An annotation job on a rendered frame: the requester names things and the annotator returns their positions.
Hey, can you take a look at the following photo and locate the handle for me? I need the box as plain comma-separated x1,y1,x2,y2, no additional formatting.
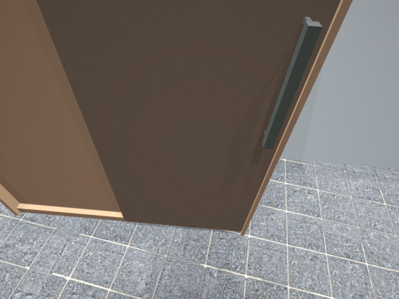
262,17,322,150

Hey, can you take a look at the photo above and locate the wardrobe door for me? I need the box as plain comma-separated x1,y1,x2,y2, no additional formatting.
0,0,121,212
36,0,341,231

